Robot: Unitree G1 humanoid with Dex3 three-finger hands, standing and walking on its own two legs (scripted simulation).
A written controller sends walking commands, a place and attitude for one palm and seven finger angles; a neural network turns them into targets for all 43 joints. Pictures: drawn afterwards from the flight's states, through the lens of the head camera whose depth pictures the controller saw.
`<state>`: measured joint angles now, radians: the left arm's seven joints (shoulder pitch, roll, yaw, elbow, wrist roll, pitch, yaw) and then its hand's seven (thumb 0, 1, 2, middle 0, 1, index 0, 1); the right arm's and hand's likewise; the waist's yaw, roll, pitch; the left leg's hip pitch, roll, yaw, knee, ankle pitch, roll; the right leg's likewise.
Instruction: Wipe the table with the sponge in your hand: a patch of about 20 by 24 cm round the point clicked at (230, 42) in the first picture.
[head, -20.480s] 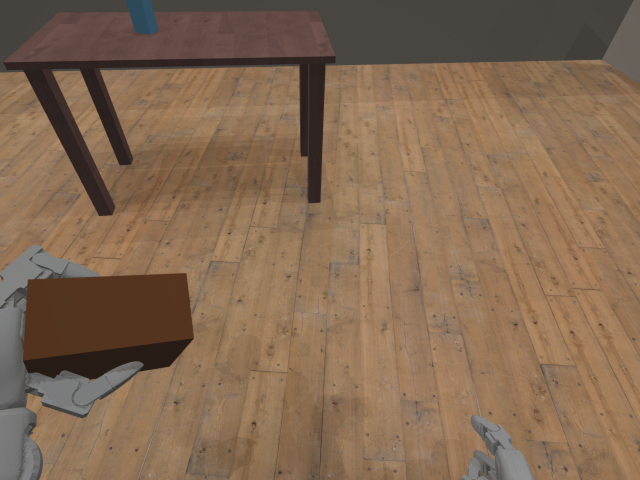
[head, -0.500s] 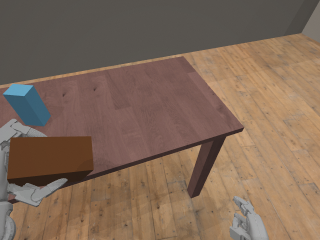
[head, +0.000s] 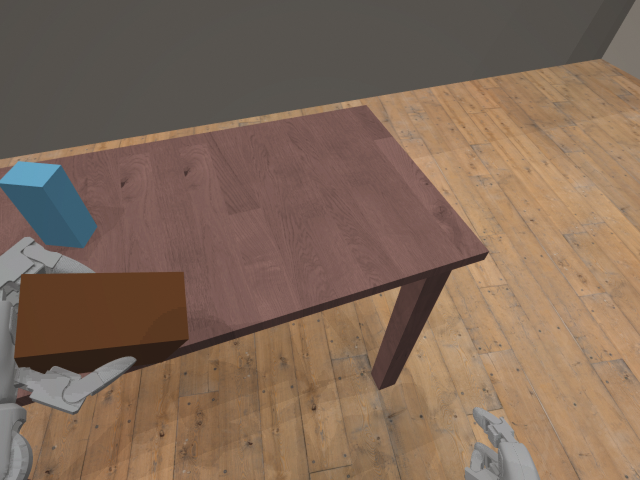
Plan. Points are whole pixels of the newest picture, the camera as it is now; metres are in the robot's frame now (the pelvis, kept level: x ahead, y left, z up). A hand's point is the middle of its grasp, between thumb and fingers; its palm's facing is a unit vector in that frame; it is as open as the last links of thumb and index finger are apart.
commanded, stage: shuffle to correct the standing spot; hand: left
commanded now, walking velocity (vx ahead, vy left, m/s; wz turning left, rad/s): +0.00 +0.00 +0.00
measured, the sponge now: (128, 324) +0.23 +0.21 +0.13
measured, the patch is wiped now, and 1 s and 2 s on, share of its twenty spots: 0.00 0.00 0.00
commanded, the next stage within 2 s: come to a stop and stand still in 1.22 s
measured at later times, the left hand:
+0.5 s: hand (133, 293) +0.25 +0.21 +0.15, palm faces +0.38 -0.86 -0.34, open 10.5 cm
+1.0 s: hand (243, 254) +0.31 +0.11 +0.15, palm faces +0.36 -0.85 -0.39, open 10.5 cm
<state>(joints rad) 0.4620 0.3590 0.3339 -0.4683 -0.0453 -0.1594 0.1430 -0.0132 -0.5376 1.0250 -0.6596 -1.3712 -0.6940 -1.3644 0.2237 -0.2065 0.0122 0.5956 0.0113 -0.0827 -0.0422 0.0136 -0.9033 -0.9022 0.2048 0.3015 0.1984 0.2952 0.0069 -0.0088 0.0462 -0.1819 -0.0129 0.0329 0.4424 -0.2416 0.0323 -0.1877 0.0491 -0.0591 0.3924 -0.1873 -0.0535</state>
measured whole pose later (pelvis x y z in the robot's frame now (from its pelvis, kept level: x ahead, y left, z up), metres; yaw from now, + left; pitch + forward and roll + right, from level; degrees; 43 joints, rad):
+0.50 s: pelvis +0.04 -0.04 -0.01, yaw +0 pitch -1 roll +0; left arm 0.45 0.38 0.35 -0.52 -0.08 -0.15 0.13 -0.01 -0.54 1.03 -0.66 -1.37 -0.69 -1.36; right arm 0.21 -0.18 0.01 0.59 0.02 -0.04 -0.02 0.01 -0.90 -0.90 0.21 0.30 0.20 0.30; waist 0.01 -0.04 0.05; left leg -0.31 0.04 0.01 0.77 -0.40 0.01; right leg -0.19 0.10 -0.08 0.52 -0.32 -0.13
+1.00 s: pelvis +0.09 -0.13 -0.01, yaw -1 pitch -2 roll +1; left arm 0.48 0.39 0.37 -0.57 -0.06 -0.16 0.12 -0.01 -0.54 1.03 -0.66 -1.37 -0.70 -1.36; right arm 0.21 -0.18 0.02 0.60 0.01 -0.05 -0.01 0.01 -0.90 -0.90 0.20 0.30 0.20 0.30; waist 0.01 -0.07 0.09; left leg -0.34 0.04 0.08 0.77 -0.40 0.01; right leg -0.31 0.03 -0.11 0.57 -0.23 -0.09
